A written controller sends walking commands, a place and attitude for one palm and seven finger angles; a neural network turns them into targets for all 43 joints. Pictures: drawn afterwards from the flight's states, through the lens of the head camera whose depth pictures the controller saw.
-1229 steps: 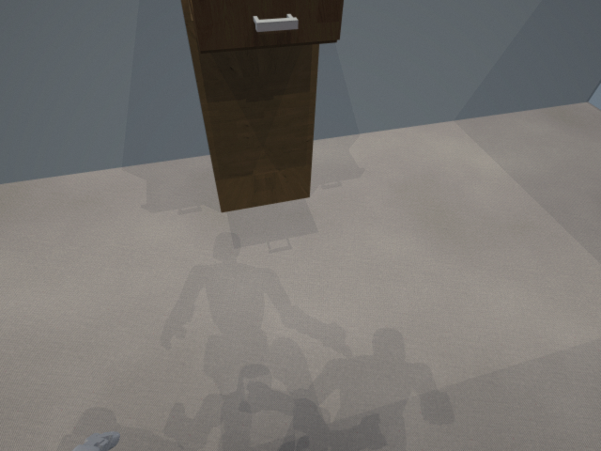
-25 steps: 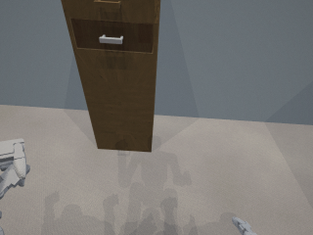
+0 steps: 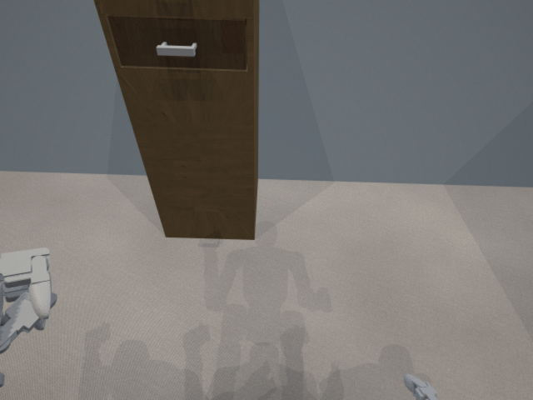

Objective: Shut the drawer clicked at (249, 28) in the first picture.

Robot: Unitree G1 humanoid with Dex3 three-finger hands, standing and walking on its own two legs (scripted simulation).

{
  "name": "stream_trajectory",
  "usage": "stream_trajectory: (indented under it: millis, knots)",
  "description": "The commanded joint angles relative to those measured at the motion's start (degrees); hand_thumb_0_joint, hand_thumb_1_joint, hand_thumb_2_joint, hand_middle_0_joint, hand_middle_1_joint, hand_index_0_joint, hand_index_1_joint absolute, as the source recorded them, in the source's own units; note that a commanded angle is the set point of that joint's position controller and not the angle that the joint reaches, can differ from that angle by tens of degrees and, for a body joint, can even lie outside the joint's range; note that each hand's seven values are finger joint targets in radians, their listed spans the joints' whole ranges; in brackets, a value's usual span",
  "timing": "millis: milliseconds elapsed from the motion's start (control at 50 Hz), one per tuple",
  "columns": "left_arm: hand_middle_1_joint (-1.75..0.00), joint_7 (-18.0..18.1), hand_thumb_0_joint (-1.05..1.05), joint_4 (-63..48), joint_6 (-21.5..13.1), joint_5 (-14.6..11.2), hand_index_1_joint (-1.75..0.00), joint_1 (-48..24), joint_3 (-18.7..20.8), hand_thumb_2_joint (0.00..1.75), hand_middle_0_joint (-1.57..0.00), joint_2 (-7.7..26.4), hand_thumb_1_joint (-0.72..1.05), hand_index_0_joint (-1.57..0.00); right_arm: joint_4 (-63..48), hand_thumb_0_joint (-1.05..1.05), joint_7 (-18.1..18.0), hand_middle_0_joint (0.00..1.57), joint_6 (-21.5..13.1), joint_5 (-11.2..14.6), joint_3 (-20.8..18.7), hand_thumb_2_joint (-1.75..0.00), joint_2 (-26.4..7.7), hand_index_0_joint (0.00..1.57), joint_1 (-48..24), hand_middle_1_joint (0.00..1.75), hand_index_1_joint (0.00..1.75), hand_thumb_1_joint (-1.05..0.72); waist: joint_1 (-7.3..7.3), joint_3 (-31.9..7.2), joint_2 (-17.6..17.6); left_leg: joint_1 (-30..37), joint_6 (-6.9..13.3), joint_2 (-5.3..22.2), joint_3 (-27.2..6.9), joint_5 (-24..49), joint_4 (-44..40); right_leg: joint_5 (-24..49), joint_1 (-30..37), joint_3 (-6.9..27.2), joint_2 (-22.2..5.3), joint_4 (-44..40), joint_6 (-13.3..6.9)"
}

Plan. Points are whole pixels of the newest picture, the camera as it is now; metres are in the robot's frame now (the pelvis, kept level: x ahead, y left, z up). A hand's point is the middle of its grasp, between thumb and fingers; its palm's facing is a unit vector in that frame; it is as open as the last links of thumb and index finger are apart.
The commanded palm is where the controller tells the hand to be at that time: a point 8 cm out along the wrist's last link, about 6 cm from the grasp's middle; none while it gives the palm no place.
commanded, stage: stop stepping back and stand still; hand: left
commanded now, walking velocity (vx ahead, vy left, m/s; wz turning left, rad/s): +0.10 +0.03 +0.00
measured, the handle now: (177, 48) +0.98 +0.32 +0.14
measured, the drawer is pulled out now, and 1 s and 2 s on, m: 0.00 0.00 0.00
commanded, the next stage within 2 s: let the arm hang, fingers relaxed in 0.46 s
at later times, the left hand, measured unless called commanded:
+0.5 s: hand (62, 299) +0.18 +0.23 +0.17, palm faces +0.42 -0.78 -0.46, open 3.2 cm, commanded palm +0.12 +0.27 +0.18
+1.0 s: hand out of the picture +0.01 +0.19 -0.16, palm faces +0.05 -0.96 -0.27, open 3.9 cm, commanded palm none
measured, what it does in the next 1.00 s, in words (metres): steps on the spot: left foot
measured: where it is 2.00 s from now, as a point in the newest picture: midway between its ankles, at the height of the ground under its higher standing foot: outside the picture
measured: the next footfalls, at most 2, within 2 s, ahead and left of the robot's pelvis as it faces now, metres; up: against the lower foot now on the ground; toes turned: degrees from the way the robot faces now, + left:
left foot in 0.08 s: +0.05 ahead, +0.11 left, +0.00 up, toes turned +5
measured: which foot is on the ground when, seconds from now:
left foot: up 0.00-0.06, down 0.08-1.00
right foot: down 0.00-1.00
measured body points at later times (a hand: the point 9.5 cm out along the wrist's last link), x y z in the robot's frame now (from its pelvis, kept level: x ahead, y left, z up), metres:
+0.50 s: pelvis +0.01 -0.01 -0.01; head +0.01 -0.01 +0.44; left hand +0.15 +0.27 +0.19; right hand +0.16 -0.25 -0.09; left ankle +0.01 +0.11 -0.74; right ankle +0.05 -0.09 -0.74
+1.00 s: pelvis -0.01 -0.02 +0.00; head +0.02 -0.02 +0.45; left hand +0.01 +0.24 -0.14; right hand +0.02 -0.28 -0.15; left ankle +0.01 +0.11 -0.74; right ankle +0.05 -0.09 -0.74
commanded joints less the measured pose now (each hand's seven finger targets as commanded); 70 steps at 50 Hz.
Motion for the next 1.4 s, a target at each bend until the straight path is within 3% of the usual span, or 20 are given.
stream_trajectory:
  millis: [0,20,60,100,180,200,240,280,400,460,520,540,580,620,680,760,800,980,1140,1380]
  knots:
    - [-1.6,3.0,0.0,-14.4,-3.1,0.1,-1.6,-4.2,4.9,0.9,-1.4,10.1,0.9,-1.4,-10.9,0.0,-2.0,0.2,-5.6,-0.1,-1.3,-0.9,-5.9,0.2,-6.0,0.3,0.3,-0.9,-1.46,-2.1,0.0,13.8,1.7,-1.0,1.1,0.1,-23.2,-24.1,-2.6,10.9,-10.5,-13.6,-0.6]
    - [-1.6,3.2,0.0,-14.0,-3.4,0.1,-1.6,-5.0,5.2,0.9,-1.4,10.4,0.9,-1.4,-11.3,0.0,-2.0,0.2,-5.7,-0.1,-1.2,-0.9,-6.5,0.2,-5.5,0.3,0.3,-0.9,-1.74,-0.9,6.1,13.9,2.5,0.3,-2.0,-2.7,-28.9,-22.1,-2.1,9.3,-7.5,-6.5,0.6]
    - [-1.6,3.6,0.0,-14.7,-4.3,0.9,-1.6,-8.8,4.9,0.9,-1.4,9.7,0.9,-1.4,-12.6,0.0,-1.4,0.2,-5.7,0.2,-1.7,-0.9,-7.8,0.2,-5.7,0.3,0.3,-0.9,-1.58,3.9,24.4,9.7,8.9,16.7,-26.0,-17.4,-42.0,-16.0,-9.6,0.3,1.9,20.4,4.9]
    - [-1.6,3.0,0.0,-8.6,-3.8,0.3,-1.6,-6.6,7.1,0.9,-1.4,11.7,0.9,-1.4,-11.5,0.0,-0.8,0.2,-5.5,1.1,-2.4,-0.9,-6.3,0.2,-5.3,0.3,0.3,-0.9,-1.18,2.7,12.9,7.0,10.8,16.7,-22.1,-5.5,-37.4,-13.7,-8.2,3.9,1.1,28.4,5.3]
    - [-1.6,2.4,0.0,-6.9,-2.6,0.1,-1.6,-1.8,5.9,0.9,-1.4,10.6,0.9,-1.4,-12.8,0.0,0.0,0.2,-3.9,1.9,-1.9,-0.9,-7.0,0.2,-8.0,0.3,0.3,-0.9,-0.04,5.3,11.8,-8.0,5.3,9.8,-9.4,-9.0,-30.8,-8.6,12.3,-0.3,1.0,3.7,4.7]
    - [-1.6,2.2,0.0,-7.9,-2.6,0.3,-1.6,-2.5,5.7,0.9,-1.4,11.0,0.9,-1.4,-13.5,0.0,0.1,0.2,-3.5,1.8,-1.9,-0.9,-6.7,0.2,-8.8,0.3,0.3,-0.9,-0.18,6.4,7.4,-9.5,3.3,5.9,-6.3,-8.1,-24.2,-9.7,13.4,4.7,-0.5,-3.8,3.5]
    - [-1.6,1.8,0.0,-11.3,-2.0,-0.6,-1.6,-3.1,6.6,0.9,-1.4,13.2,0.9,-1.4,-14.2,0.0,0.5,0.2,-3.1,1.9,-2.5,-0.9,-6.3,0.2,-9.4,0.3,0.3,-0.9,-0.45,5.0,-11.2,-8.3,-0.1,-2.2,-3.0,-4.4,2.0,-14.6,5.0,32.7,-17.3,-20.9,-4.4]
    - [-1.6,1.9,0.0,-14.5,-3.3,-0.6,-1.6,-7.7,7.8,0.9,-1.4,13.9,0.9,-1.4,-11.6,0.0,1.0,0.2,-3.9,1.0,-1.7,-0.9,-5.6,0.2,-7.1,0.3,0.3,-0.9,-1.29,-2.3,-4.9,-1.8,-0.8,-0.4,-4.8,-2.7,6.3,-11.7,5.0,27.0,-17.0,-20.1,-4.8]
    - [-1.6,3.0,0.0,-14.8,-3.4,-0.5,-1.6,-1.0,6.2,0.9,-1.4,10.4,0.9,-1.4,-11.8,0.0,-0.7,0.2,-4.4,0.5,-1.0,-0.9,-5.1,0.2,-7.6,0.3,0.3,-0.9,-1.13,-0.9,3.2,13.8,0.4,-0.1,-2.7,6.1,-23.3,-9.2,0.6,12.4,-9.0,-12.0,-1.0]
    - [-1.6,3.3,0.0,-14.9,-4.5,0.1,-1.6,-3.6,5.9,0.9,-1.4,10.5,0.9,-1.4,-13.0,0.0,-1.0,0.2,-4.7,1.0,-1.4,-0.9,-7.4,0.2,-7.9,0.3,0.3,-0.9,0.23,1.0,15.4,9.3,3.9,11.2,-18.2,5.4,-34.3,-4.0,3.0,6.5,-0.6,0.4,4.0]
    - [-1.6,2.7,0.0,-10.3,-3.9,-0.1,-1.6,-3.8,6.3,0.9,-1.4,10.5,0.9,-1.4,-12.7,0.0,-0.9,0.2,-5.0,1.5,-1.0,-0.9,-6.3,0.2,-8.5,0.3,0.3,-0.9,-0.08,1.9,8.7,2.5,2.6,7.8,-11.8,7.5,-32.2,1.9,10.2,6.2,-0.9,-1.8,4.4]
    - [-1.6,-5.9,0.0,34.1,6.6,3.7,-1.6,-9.9,-13.9,0.9,-1.4,3.7,0.9,-1.4,0.3,0.0,4.9,0.2,-5.7,1.0,-5.5,-0.9,-18.6,0.2,-9.5,0.3,0.3,-0.9,-2.95,5.8,8.5,-0.9,2.4,5.8,-11.0,24.0,-21.6,15.0,3.6,4.9,-3.8,3.2,3.6]
    - [-1.51,-7.1,0.0,37.3,11.4,2.4,-1.51,-7.8,-13.7,0.9,-1.32,1.7,0.9,-1.32,-0.5,0.0,4.9,0.2,-1.2,2.0,-4.4,-0.9,-12.9,0.2,-5.5,0.3,0.3,-0.9,-1.46,-1.3,5.8,4.7,0.5,5.6,-8.1,27.6,-20.8,12.9,5.1,6.7,-3.8,1.3,2.9]
    - [-1.43,-7.0,0.0,42.2,10.8,2.4,-1.43,-12.0,-14.5,0.9,-1.24,1.6,0.9,-1.24,-0.2,0.0,4.9,0.2,0.4,1.4,-3.3,-0.9,-10.9,0.2,-3.0,0.3,0.3,-0.9,-1.34,-6.5,-4.3,7.1,0.7,4.3,-8.4,27.0,-17.1,19.1,7.8,6.7,-5.6,0.3,1.2]
    - [-1.3,-6.9,0.0,52.0,11.2,2.3,-1.3,-18.3,-15.3,0.9,-1.12,4.7,0.9,-1.12,1.0,0.0,4.8,0.2,3.1,1.0,-2.8,-0.9,-11.5,0.2,-3.1,0.3,0.3,-0.9,-1.87,-4.0,-12.7,8.4,0.3,1.2,-7.2,16.5,-16.5,15.5,7.0,9.3,-8.5,-4.2,-1.3]
    - [-1.12,-6.7,0.0,64.5,12.1,1.6,-1.12,-23.3,-17.4,0.9,-0.96,4.7,0.9,-0.96,4.4,0.0,5.1,0.2,4.9,0.0,-1.6,-0.9,-11.0,0.2,-6.6,0.3,0.3,-0.9,-1.12,3.6,6.3,6.1,1.0,2.9,-9.9,12.9,-24.7,-0.4,4.0,9.1,-5.1,-6.4,0.2]
    - [-1.04,-6.5,0.0,69.8,12.0,1.4,-1.04,-22.5,-18.0,0.9,-0.88,4.7,0.9,-0.88,5.8,0.0,5.1,0.2,5.1,-0.1,-1.1,-0.9,-11.0,0.2,-7.2,0.3,0.3,-0.9,0.1,2.9,10.7,4.3,1.2,3.8,-11.1,10.4,-27.8,-2.0,8.6,8.8,-3.6,-7.4,1.0]
    - [-0.65,-6.2,0.0,84.7,11.4,1.0,-0.65,-23.6,-18.3,0.9,-0.52,3.7,0.9,-0.52,15.4,0.0,4.4,0.2,6.6,0.3,-1.5,-0.9,-8.2,0.2,1.2,0.3,0.3,-0.9,-1.44,3.7,4.7,10.4,0.3,2.0,-7.2,2.6,-26.7,-14.7,4.9,11.1,-5.9,-18.1,-0.3]
    - [-0.3,-5.9,0.0,91.2,11.3,0.8,-0.3,-22.8,-18.2,0.9,-0.2,3.2,0.9,-0.2,20.3,0.0,3.9,0.2,6.1,0.3,-1.4,-0.9,-7.9,0.2,4.1,0.3,0.3,-0.9,-0.82,6.5,3.1,9.5,0.8,3.4,-7.7,4.1,-30.3,-11.6,6.5,9.5,-4.8,-17.5,0.1]
    - [-0.3,-5.6,0.0,93.6,11.1,0.8,-0.3,-23.7,-18.0,0.9,-0.2,1.9,0.9,-0.2,22.5,0.0,3.6,0.2,5.6,0.2,-1.4,-0.9,-7.0,0.2,3.1,0.3,0.3,-0.9,-0.53,8.2,4.7,9.1,0.6,4.0,-7.9,5.2,-33.2,-7.1,8.2,8.8,-4.3,-16.0,0.5]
